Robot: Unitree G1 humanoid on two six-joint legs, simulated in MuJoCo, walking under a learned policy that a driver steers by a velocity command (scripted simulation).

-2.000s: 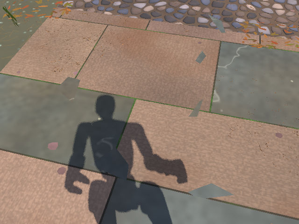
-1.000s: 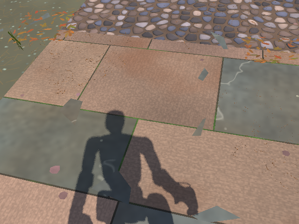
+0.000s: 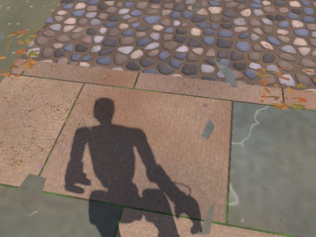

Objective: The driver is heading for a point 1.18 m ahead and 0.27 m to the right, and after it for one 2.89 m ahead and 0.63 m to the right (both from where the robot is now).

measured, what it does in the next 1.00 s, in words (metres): walks ahead: left foot, then right foot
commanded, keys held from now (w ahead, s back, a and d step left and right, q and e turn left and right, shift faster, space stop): w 0.12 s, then no key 0.88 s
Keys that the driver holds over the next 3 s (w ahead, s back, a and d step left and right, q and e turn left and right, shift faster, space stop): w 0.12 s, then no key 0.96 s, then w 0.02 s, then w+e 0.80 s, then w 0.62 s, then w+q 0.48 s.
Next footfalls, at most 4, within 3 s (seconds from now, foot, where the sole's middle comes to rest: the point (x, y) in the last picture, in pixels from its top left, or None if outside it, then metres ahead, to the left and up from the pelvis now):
0.38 left None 0.37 0.13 -0.77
0.68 right None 0.29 -0.12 -0.77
1.76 right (210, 192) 0.65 -0.19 -0.77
2.30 left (196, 124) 1.03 -0.17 -0.77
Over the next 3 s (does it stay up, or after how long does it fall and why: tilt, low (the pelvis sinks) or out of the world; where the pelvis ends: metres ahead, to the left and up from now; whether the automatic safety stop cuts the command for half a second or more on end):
stays up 1.14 -0.39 0.01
